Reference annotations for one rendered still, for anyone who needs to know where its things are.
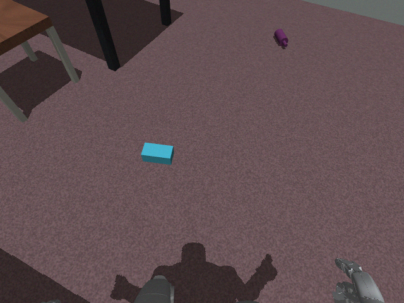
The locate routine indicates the chair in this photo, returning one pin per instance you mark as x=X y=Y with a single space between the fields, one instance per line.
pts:
x=19 y=23

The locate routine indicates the right robot hand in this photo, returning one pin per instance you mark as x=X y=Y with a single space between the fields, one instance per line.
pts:
x=363 y=287

